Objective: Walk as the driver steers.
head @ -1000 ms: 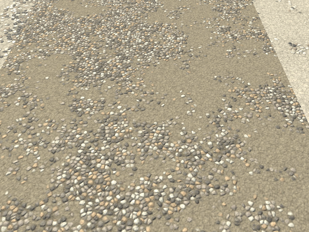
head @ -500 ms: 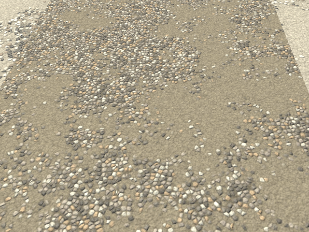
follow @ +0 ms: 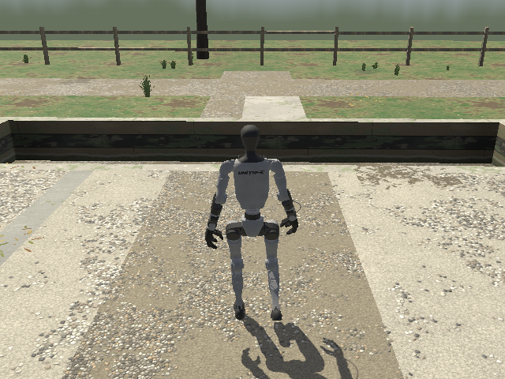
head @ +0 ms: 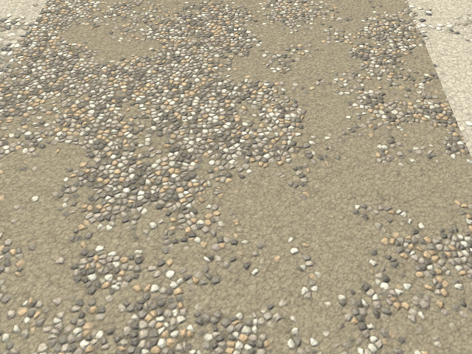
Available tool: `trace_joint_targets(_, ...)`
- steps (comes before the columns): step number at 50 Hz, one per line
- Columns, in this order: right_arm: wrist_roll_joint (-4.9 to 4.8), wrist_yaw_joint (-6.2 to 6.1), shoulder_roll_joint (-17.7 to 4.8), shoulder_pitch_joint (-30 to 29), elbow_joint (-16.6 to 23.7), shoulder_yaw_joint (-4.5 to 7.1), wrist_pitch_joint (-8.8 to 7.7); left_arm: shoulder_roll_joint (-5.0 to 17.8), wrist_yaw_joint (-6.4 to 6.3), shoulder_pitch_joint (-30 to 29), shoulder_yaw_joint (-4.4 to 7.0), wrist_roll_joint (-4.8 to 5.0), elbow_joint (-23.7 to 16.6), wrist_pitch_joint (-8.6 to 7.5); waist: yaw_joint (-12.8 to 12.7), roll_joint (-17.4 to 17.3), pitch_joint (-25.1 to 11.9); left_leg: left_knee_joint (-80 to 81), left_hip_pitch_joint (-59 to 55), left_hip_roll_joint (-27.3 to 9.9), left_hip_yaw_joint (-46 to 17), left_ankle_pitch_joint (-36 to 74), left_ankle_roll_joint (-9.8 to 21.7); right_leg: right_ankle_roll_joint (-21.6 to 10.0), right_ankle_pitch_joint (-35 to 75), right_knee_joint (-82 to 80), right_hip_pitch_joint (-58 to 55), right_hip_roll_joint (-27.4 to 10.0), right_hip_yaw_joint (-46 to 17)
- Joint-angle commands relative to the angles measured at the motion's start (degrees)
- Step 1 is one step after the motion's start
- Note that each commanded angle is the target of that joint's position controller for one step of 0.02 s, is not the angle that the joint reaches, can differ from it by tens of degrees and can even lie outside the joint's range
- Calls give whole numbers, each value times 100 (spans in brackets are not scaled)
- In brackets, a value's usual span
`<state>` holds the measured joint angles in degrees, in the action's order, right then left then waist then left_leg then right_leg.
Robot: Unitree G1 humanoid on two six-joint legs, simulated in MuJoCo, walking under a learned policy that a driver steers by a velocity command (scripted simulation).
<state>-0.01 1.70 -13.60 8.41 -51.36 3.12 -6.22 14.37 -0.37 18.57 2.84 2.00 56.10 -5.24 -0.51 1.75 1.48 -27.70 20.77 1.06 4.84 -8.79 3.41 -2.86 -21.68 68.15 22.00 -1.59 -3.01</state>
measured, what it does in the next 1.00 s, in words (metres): walks ahead, turning right: right foot, then left foot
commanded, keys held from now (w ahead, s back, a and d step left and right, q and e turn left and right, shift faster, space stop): w+e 0.94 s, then w+q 0.06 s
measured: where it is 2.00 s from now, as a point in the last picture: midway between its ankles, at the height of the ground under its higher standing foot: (336, 205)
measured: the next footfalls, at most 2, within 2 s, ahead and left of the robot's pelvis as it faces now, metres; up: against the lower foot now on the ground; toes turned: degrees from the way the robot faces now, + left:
right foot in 0.46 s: +0.38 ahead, -0.17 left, +0.00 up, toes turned -17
left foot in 0.94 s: +0.72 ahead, -0.09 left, +0.00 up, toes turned -35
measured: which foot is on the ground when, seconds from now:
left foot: down 0.00-0.44, up 0.46-0.92, down 0.94-1.00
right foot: up 0.00-0.44, down 0.46-0.96, up 0.98-1.00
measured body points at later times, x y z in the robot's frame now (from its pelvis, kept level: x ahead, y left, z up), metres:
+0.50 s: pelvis +0.26 -0.06 -0.02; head +0.30 -0.08 +0.43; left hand +0.51 +0.13 -0.12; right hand +0.21 -0.33 -0.16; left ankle +0.09 +0.09 -0.67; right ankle +0.34 -0.16 -0.74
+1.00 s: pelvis +0.55 -0.12 -0.01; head +0.57 -0.13 +0.44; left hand +0.73 +0.10 -0.13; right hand +0.60 -0.44 -0.09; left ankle +0.68 -0.07 -0.73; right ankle +0.36 -0.16 -0.69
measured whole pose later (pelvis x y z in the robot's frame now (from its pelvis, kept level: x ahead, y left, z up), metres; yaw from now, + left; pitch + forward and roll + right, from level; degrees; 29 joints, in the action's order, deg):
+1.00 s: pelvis +0.55 -0.12 -0.01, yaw -32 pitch +3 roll +1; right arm 0.4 1.2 -14.7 2.7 -43.1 3.2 -8.1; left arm 16.2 -1.1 20.8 4.6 1.7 45.0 -2.6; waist -2.9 1.6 0.0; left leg -30.5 25.8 2.4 -0.6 -7.7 1.5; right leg -2.6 -28.9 52.9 13.5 5.3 -11.3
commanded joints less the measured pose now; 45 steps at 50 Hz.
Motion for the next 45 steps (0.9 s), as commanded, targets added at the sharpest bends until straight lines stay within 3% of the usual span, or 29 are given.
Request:
trace_joint_targets(1,92,-2,-358,270,68,72,-103,395,-52,151,173,3,-310,54,29,-693,-394,1781,-1226,-1560,-1564,351,763,-69,650,22,1130,-643,-365)
trace_joint_targets(3,96,-41,-494,389,-56,115,-136,238,-56,159,180,15,-329,178,-52,-622,-188,1986,-1007,-1526,-1098,732,791,-46,884,-146,1239,-663,-375)
trace_joint_targets(5,116,-112,-633,502,-129,159,-140,268,-61,-149,213,-20,-460,231,-23,-502,-36,2079,-1099,-1544,-781,1025,784,5,1364,-476,1673,-648,-488)
trace_joint_targets(8,124,-206,-675,621,-190,163,-102,265,-10,-554,239,-56,-617,211,51,-460,63,2115,-1365,-1486,-326,1304,670,65,2170,-1260,2028,-551,-501)
trace_joint_targets(11,92,-271,-740,719,-214,159,-64,179,91,-1088,194,-85,-810,186,211,-426,198,2164,-1519,-1420,123,1386,529,60,2747,-2137,1932,-495,-126)
trace_joint_targets(14,48,-312,-816,1087,-337,181,22,69,198,-1671,123,-97,-1094,187,440,-339,403,2039,-2113,-1595,338,1615,509,0,2680,-2677,2176,-474,153)
trace_joint_targets(17,-8,-322,-910,1268,-391,223,159,51,317,-2038,96,-76,-1395,194,509,-358,495,1664,-2757,-1800,509,2196,489,-106,2099,-2980,2353,-383,458)
trace_joint_targets(20,-61,-367,-1139,1018,-270,290,260,264,406,-1777,196,-63,-1553,221,160,-683,128,736,-2859,-1822,788,4664,328,-382,1277,-3076,1352,77,984)
trace_joint_targets(21,-70,-390,-1223,920,-224,314,299,436,412,-1324,287,-48,-1498,234,-126,-808,-160,29,-2790,-1793,847,5472,267,-519,1023,-3071,701,308,1115)
trace_joint_targets(22,-99,-397,-1271,757,-168,317,325,714,385,-517,440,-34,-1327,236,-593,-773,-587,-1054,-2441,-1641,929,5524,131,-721,1295,-3472,-454,526,1124)
trace_joint_targets(23,-78,-397,-1228,708,-63,291,286,1188,268,431,657,-55,-1101,270,-1024,-358,-1087,-2693,-1204,-1371,925,4058,-125,-1016,1439,-3836,-2190,214,299)
trace_joint_targets(24,126,-266,-270,1220,212,17,115,1787,195,482,745,-26,-1070,258,-362,1206,-1481,-4830,1531,-205,570,-1733,-460,-2007,1074,-4086,-4212,-1324,-2762)
trace_joint_targets(25,-103,-163,-549,802,382,27,-185,1474,197,711,619,-125,-1196,183,-595,787,-2287,-5644,2310,125,-862,-2491,-377,-2383,654,-5026,-4704,-1858,-4542)
trace_joint_targets(26,-300,-113,-815,168,573,107,-327,1101,195,543,519,-177,-1179,124,-710,486,-1588,-5521,2812,-216,-1069,-1966,-195,-2004,1050,-5118,-4328,-1634,-3672)
trace_joint_targets(27,-262,-127,-799,71,599,91,-376,860,197,103,448,-125,-1258,84,-440,45,-1077,-4967,2633,-488,-1042,-1436,-108,-1762,1527,-5113,-3444,-1380,-2849)
trace_joint_targets(28,-122,-173,-826,84,525,138,-350,676,210,-355,385,-114,-1376,71,-171,-263,-735,-4467,2208,-667,-996,-1201,-148,-1590,2080,-5191,-2546,-1150,-2293)
trace_joint_targets(29,-63,-183,-891,227,517,197,-261,553,191,-590,329,-153,-1474,58,43,-223,-634,-4151,1762,-795,-1030,-1053,-206,-1528,2443,-5316,-1968,-1005,-1979)
trace_joint_targets(31,9,-190,-799,317,578,220,-92,652,143,-637,331,-132,-1524,46,220,-200,-484,-3613,1433,-827,-945,-932,-389,-1520,2730,-5505,-1350,-856,-1718)
trace_joint_targets(34,99,-239,-613,-245,805,163,3,944,18,-363,403,-116,-1504,46,106,-75,-240,-2495,1477,-684,-764,-123,-644,-1431,2954,-5612,-853,-618,-1284)
trace_joint_targets(38,38,-182,-457,-1063,1057,81,-27,958,-36,-22,412,-80,-1454,114,-244,244,-139,-772,1015,-292,-688,1279,-638,-1036,2194,-5459,-646,-275,-1067)
trace_joint_targets(42,-45,-101,-683,-1401,1279,124,-103,905,-43,253,402,-38,-1365,163,-360,383,-164,-136,854,-154,-875,1191,-528,-924,1716,-5014,-1167,-511,-1642)
trace_joint_targets(45,-59,-53,-886,-1053,1248,206,-216,923,-94,148,411,-68,-1429,223,-102,606,-255,148,337,-93,-862,540,-320,-813,1871,-4472,-1493,-625,-2090)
